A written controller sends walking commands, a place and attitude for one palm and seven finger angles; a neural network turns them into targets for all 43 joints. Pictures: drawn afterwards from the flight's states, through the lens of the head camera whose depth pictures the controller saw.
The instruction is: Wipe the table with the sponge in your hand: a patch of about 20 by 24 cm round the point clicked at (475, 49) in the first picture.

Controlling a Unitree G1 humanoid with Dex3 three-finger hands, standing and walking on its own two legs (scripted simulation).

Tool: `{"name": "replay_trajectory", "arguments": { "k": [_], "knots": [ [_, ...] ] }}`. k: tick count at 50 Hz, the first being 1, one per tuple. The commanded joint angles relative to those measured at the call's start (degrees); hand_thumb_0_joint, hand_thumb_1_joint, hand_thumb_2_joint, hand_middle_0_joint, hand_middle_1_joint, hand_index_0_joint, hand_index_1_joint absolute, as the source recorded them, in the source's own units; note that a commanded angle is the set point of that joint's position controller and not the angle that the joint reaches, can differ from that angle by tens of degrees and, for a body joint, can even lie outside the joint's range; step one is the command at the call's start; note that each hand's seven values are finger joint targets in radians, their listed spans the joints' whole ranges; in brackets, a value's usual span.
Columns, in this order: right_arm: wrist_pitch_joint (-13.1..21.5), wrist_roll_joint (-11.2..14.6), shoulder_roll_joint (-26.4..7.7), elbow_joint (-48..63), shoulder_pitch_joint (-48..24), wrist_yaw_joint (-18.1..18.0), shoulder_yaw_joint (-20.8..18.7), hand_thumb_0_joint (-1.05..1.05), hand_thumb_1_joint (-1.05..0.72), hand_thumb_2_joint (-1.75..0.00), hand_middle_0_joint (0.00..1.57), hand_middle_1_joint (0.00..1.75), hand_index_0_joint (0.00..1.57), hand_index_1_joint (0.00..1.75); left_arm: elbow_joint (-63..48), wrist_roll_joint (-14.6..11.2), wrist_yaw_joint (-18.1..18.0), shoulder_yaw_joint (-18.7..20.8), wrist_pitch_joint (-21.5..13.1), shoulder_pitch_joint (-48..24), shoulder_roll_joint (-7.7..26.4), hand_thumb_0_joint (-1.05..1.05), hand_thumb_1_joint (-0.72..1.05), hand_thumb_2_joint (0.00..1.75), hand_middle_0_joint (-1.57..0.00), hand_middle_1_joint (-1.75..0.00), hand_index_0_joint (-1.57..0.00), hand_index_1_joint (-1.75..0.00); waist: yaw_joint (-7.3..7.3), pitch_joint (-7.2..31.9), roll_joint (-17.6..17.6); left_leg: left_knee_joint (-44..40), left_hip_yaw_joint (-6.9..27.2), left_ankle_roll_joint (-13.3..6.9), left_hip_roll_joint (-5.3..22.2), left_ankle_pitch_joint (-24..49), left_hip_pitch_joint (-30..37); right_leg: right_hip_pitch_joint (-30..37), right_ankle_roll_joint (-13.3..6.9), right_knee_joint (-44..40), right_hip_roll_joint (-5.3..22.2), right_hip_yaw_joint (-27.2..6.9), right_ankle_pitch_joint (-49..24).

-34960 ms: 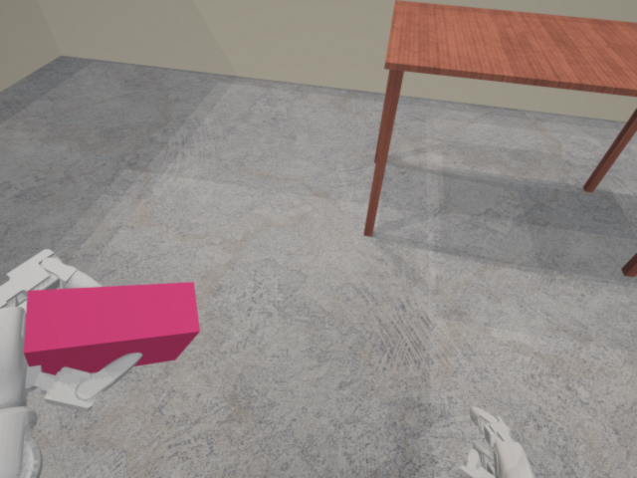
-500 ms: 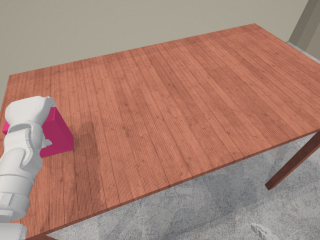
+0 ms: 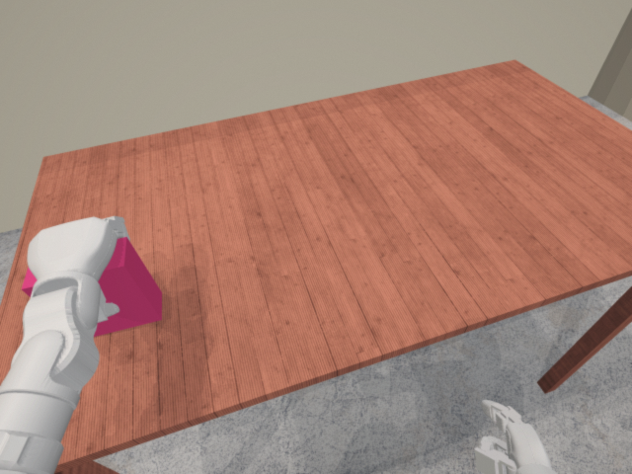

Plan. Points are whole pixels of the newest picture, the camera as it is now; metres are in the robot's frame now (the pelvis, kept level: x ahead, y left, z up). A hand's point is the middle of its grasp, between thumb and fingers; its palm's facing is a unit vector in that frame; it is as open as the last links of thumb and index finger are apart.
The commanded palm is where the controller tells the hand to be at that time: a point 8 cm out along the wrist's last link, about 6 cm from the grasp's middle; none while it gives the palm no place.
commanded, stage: wipe back along the first lane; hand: left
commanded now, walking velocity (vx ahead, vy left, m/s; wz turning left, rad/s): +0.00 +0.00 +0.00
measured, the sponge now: (109, 300) +0.31 +0.32 +0.05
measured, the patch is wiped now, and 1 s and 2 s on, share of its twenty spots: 1.00 1.00 1.00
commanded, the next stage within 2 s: lift the sponge slowly off the table in 0.64 s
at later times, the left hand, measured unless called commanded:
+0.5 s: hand (104, 311) +0.26 +0.28 +0.10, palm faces +0.05 -0.05 -1.00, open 9.1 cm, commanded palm +0.22 +0.27 +0.13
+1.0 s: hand (104, 329) +0.24 +0.27 +0.10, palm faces +0.04 -0.07 -1.00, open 9.1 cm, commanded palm +0.21 +0.27 +0.15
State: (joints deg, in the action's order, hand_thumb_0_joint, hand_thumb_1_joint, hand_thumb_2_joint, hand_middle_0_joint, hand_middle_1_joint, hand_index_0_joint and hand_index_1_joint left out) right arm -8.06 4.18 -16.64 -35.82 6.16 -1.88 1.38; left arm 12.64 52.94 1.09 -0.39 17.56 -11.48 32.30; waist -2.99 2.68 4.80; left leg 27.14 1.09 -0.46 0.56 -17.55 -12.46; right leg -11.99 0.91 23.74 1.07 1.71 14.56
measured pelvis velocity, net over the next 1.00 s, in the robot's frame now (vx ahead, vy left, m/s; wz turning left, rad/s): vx -0.01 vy -0.02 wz -0.01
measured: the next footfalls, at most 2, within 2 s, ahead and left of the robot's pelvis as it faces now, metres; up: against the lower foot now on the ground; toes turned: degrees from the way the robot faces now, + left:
none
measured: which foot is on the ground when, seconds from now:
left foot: down 0.00-1.00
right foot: down 0.00-1.00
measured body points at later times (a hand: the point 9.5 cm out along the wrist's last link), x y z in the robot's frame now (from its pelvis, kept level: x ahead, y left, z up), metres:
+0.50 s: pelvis +0.00 -0.01 +0.00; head +0.00 -0.04 +0.45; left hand +0.26 +0.28 +0.15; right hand +0.23 -0.22 -0.09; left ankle -0.04 +0.11 -0.74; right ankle -0.03 -0.14 -0.74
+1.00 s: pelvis -0.01 -0.02 +0.00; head -0.02 -0.05 +0.45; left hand +0.23 +0.27 +0.15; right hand +0.22 -0.23 -0.09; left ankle -0.04 +0.11 -0.74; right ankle -0.03 -0.14 -0.74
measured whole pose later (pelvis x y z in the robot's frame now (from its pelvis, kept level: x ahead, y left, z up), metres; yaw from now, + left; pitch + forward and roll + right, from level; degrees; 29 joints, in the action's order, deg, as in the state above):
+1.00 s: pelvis -0.01 -0.02 +0.00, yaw +0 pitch -1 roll +0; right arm -6.5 3.6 -16.0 -35.4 3.2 -2.6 2.7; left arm -8.1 52.0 1.2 -3.9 26.5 3.7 29.5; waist -5.3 1.3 5.5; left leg 27.5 1.0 0.8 1.3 -17.4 -9.1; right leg -10.1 -0.3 26.9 0.4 1.5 15.8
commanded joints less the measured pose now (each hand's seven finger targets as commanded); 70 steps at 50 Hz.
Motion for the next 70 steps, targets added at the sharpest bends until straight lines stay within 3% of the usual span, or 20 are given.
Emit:
{"name": "replay_trajectory", "arguments": {
  "k": [1, 3, 5, 20, 23, 25, 29, 32, 35, 38, 42, 43, 44, 47, 49, 58, 61, 66, 68, 70],
  "knots": [
    [2.8, -0.2, -7.1, 8.9, -7.7, 0.0, -2.8, 0.00, -0.90, -0.90, 0.20, 0.30, 0.20, 0.30, -9.0, -2.0, 0.7, 2.9, 0.7, -2.8, 7.6, 0.00, 0.10, 1.30, -1.20, -1.60, -1.20, -1.60, -0.99, 10.6, -4.6, -1.8, -0.5, -2.0, -1.5, 25.5, 2.8, 7.0, -4.1, 0.1, -2.9, 2.0, -22.7],
    [3.1, -0.3, -7.0, 9.3, -8.0, 0.1, -2.7, 0.00, -0.90, -0.90, 0.20, 0.30, 0.20, 0.30, -12.1, -1.7, 0.4, 3.5, 1.3, -2.6, 8.1, 0.00, 0.10, 1.30, -1.20, -1.60, -1.20, -1.60, -1.23, 12.6, -4.4, -1.3, -0.4, -2.1, -1.7, 27.6, 3.3, 8.3, -4.2, 0.7, -2.7, 1.7, -24.5],
    [3.3, -0.2, -6.7, 9.3, -8.2, 0.4, -2.8, 0.00, -0.90, -0.90, 0.20, 0.30, 0.20, 0.30, -13.1, -2.3, 0.2, 2.2, 1.8, 2.3, 5.5, 0.00, 0.10, 1.30, -1.20, -1.60, -1.20, -1.60, -1.25, 11.3, -4.9, -0.9, -0.6, -1.9, -1.5, 28.9, 3.5, 7.8, -3.9, 0.8, -2.8, 1.8, -26.1],
    [3.7, -0.2, -5.8, 10.3, -11.2, 0.4, -2.0, 0.00, -0.90, -0.90, 0.20, 0.30, 0.20, 0.30, -20.9, -2.4, -0.3, -0.2, 6.3, 9.3, 2.3, 0.00, 0.10, 1.30, -1.20, -1.60, -1.20, -1.60, -1.98, 7.6, -5.8, -2.0, -0.6, -1.8, -1.5, 23.0, 2.4, 7.1, -3.9, 1.0, -2.9, 1.6, -21.1],
    [4.1, -0.3, -5.5, 11.2, -11.9, 0.6, -1.8, 0.00, -0.90, -0.90, 0.20, 0.30, 0.20, 0.30, -24.7, -2.3, -0.6, 0.3, 6.4, 11.4, 2.6, 0.00, 0.10, 1.30, -1.20, -1.60, -1.20, -1.60, -2.51, 9.9, -5.3, -1.6, -0.7, -1.9, -1.6, 23.6, 2.9, 8.3, -4.0, 1.7, -2.7, 1.3, -21.6],
    [3.8, -0.2, -5.4, 10.7, -11.9, 0.8, -1.7, 0.00, -0.90, -0.90, 0.20, 0.30, 0.20, 0.30, -24.4, -2.6, -0.6, -0.4, 6.7, 13.2, 1.5, 0.00, 0.10, 1.30, -1.20, -1.60, -1.20, -1.60, -2.31, 7.0, -5.4, -2.0, -0.6, -1.6, -1.3, 22.7, 2.4, 7.0, -3.9, 1.2, -2.9, 1.5, -20.5],
    [4.0, -0.4, -5.2, 10.9, -12.6, 0.6, -1.6, 0.00, -0.90, -0.90, 0.20, 0.30, 0.20, 0.30, -25.5, -2.7, -1.2, 0.6, 7.5, 14.9, 2.1, 0.00, 0.10, 1.30, -1.20, -1.60, -1.20, -1.60, -2.64, 6.6, -6.8, -1.9, -0.8, -1.7, -1.4, 21.7, 1.9, 7.4, -3.8, 1.3, -2.9, 1.1, -20.6],
    [3.9, -0.3, -5.3, 11.5, -14.7, 0.8, -1.5, 0.00, -0.90, -0.90, 0.20, 0.30, 0.20, 0.30, -29.2, -2.5, -1.5, 1.5, 7.9, 16.2, 3.1, 0.00, 0.10, 1.30, -1.20, -1.60, -1.20, -1.60, -3.43, 7.1, -4.2, -2.4, -0.5, -1.6, -1.4, 20.8, 2.4, 7.6, -4.2, 1.2, -3.1, -0.2, -19.2],
    [3.9, -0.3, -5.2, 11.0, -13.4, 0.6, -1.4, 0.00, -0.90, -0.90, 0.20, 0.30, 0.20, 0.30, -28.2, -2.3, -1.3, -1.2, 8.8, 15.9, 1.0, 0.00, 0.10, 1.30, -1.20, -1.60, -1.20, -1.60, -2.65, 5.2, -5.5, -2.6, -0.8, -1.6, -1.4, 19.3, 1.8, 6.4, -3.8, 0.9, -3.0, 0.9, -17.2],
    [4.2, -0.4, -5.4, 11.4, -13.8, 0.2, -1.4, 0.00, -0.90, -0.90, 0.20, 0.30, 0.20, 0.30, -29.9, -1.8, -1.5, 1.1, 9.0, 14.2, 3.8, 0.00, 0.10, 1.30, -1.20, -1.60, -1.20, -1.60, -3.08, 7.7, -6.3, -1.9, -1.0, -1.9, -1.8, 18.9, 2.0, 7.7, -3.8, 1.4, -2.7, 0.0, -17.5],
    [4.0, -0.4, -5.4, 10.8, -15.6, -0.5, -1.1, 0.00, -0.90, -0.90, 0.20, 0.30, 0.20, 0.30, -29.3, -1.3, -1.1, 2.3, 9.6, 9.2, 6.2, 0.00, 0.10, 1.30, -1.20, -1.60, -1.20, -1.60, -2.90, 5.2, -3.4, -3.1, -0.7, -1.7, -1.7, 16.1, 2.3, 5.8, -4.2, 0.0, -3.3, -1.0, -12.7],
    [4.3, -0.4, -5.2, 11.2, -14.4, -0.6, -1.0, 0.00, -0.90, -0.90, 0.20, 0.30, 0.20, 0.30, -30.0, -0.9, -1.0, 0.6, 9.5, 7.2, 5.0, 0.00, 0.10, 1.30, -1.20, -1.60, -1.20, -1.60, -2.79, 7.3, -3.4, -2.7, -0.8, -1.9, -1.9, 17.0, 2.5, 6.5, -4.0, 0.6, -2.9, 0.2, -12.9],
    [4.5, -0.4, -5.1, 10.6, -14.2, -0.8, -1.0, 0.00, -0.90, -0.90, 0.20, 0.30, 0.20, 0.30, -27.4, -1.1, -0.8, 0.2, 9.6, 8.1, 4.2, 0.00, 0.10, 1.30, -1.20, -1.60, -1.20, -1.60, -2.55, 5.8, -4.6, -2.7, -0.7, -1.9, -1.8, 17.1, 2.4, 5.9, -4.0, 0.3, -3.1, 0.4, -13.4],
    [4.6, -0.6, -5.5, 10.7, -15.4, -1.1, -0.9, 0.00, -0.90, -0.90, 0.20, 0.30, 0.20, 0.30, -28.7, -1.3, -0.4, 3.4, 8.8, 6.6, 8.2, 0.00, 0.10, 1.30, -1.20, -1.60, -1.20, -1.60, -3.00, 7.1, -3.9, -3.0, -0.6, -1.9, -1.9, 16.3, 2.9, 7.1, -4.2, -0.1, -3.2, -1.1, -13.3],
    [5.0, -0.7, -5.0, 10.5, -14.1, -1.3, -1.0, 0.00, -0.90, -0.90, 0.20, 0.30, 0.20, 0.30, -27.5, -1.3, -0.2, 2.2, 8.2, 6.3, 6.6, 0.00, 0.10, 1.30, -1.20, -1.60, -1.20, -1.60, -2.72, 7.0, -3.8, -2.7, -0.8, -2.0, -2.1, 17.4, 3.0, 7.0, -4.0, 0.0, -2.9, 0.0, -14.2],
    [6.1, -0.9, -4.9, 10.8, -13.6, -1.4, -1.0, 0.00, -0.90, -0.90, 0.20, 0.30, 0.20, 0.30, -32.0, -1.3, -0.6, 4.9, 5.5, 2.4, 9.8, 0.00, 0.10, 1.30, -1.20, -1.60, -1.20, -1.60, -3.06, 10.2, -1.4, -2.4, -0.8, -1.9, -2.4, 20.3, 4.4, 9.2, -4.2, 0.4, -2.8, -0.2, -17.2],
    [5.9, -1.2, -5.1, 10.6, -13.4, -1.2, -1.5, 0.00, -0.90, -0.90, 0.20, 0.30, 0.20, 0.30, -33.3, -1.8, -0.8, 6.8, 5.1, 6.4, 11.1, 0.00, 0.10, 1.30, -1.20, -1.60, -1.20, -1.60, -3.63, 9.9, -2.3, -2.6, -0.7, -1.9, -2.3, 21.3, 4.6, 10.0, -4.1, 0.2, -2.9, -0.2, -19.0],
    [5.9, -1.1, -5.0, 10.2, -13.9, -1.4, -1.3, 0.00, -0.90, -0.90, 0.20, 0.30, 0.20, 0.30, -34.5, -1.2, -1.7, 7.5, 5.4, 2.8, 12.5, 0.00, 0.10, 1.30, -1.20, -1.60, -1.20, -1.60, -3.43, 8.6, -0.9, -3.3, -0.7, -1.8, -2.2, 21.1, 4.9, 9.5, -4.2, -0.5, -3.0, -0.2, -17.8],
    [6.7, -1.2, -4.6, 10.7, -14.3, -1.7, -1.0, 0.00, -0.90, -0.90, 0.20, 0.30, 0.20, 0.30, -36.1, -1.1, -2.2, 8.4, 5.3, 0.5, 13.7, 0.00, 0.10, 1.30, -1.20, -1.60, -1.20, -1.60, -3.82, 10.7, -1.2, -3.0, -0.7, -1.9, -2.5, 21.3, 5.7, 10.3, -4.3, -0.2, -2.8, -0.6, -17.4],
    [6.3, -1.1, -4.7, 9.8, -14.4, -1.9, -1.1, 0.00, -0.90, -0.90, 0.20, 0.30, 0.20, 0.30, -33.5, -1.4, -1.8, 7.0, 5.7, 1.1, 12.0, 0.00, 0.10, 1.30, -1.20, -1.60, -1.20, -1.60, -3.25, 7.9, -1.5, -3.7, -0.7, -1.8, -2.4, 20.1, 5.3, 9.2, -4.2, -1.3, -3.0, -0.5, -16.3]
  ]
}}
